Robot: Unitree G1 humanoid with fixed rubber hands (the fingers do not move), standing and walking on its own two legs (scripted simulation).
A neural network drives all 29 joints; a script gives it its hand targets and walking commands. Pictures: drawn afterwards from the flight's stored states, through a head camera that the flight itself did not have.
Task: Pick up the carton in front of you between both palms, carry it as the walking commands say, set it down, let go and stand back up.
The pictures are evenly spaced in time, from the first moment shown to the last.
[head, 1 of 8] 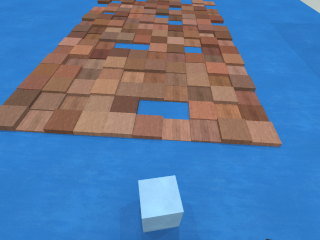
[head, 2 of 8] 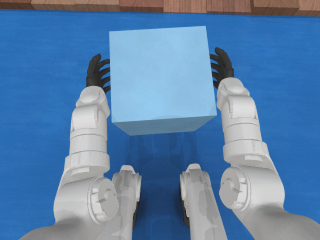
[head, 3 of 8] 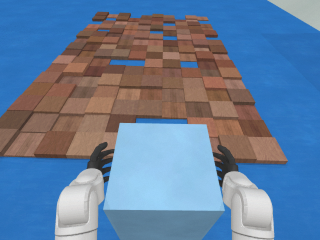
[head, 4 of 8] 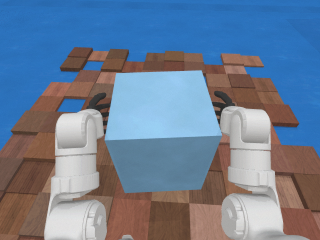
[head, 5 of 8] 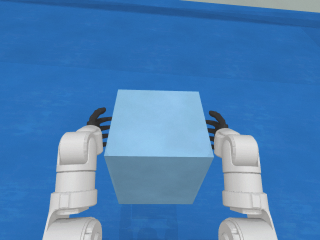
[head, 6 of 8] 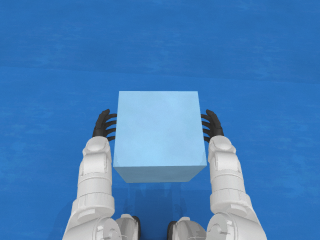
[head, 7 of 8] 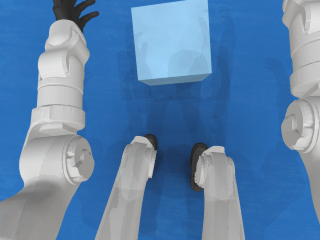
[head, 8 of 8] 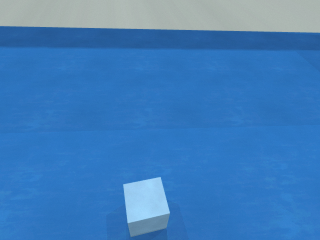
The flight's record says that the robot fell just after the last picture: no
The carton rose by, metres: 0.79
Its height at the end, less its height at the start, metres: +0.00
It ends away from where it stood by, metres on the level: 5.47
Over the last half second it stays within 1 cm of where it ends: yes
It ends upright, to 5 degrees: yes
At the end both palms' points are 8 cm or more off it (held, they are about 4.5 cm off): yes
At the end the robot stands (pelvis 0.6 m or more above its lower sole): yes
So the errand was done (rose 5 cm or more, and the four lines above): yes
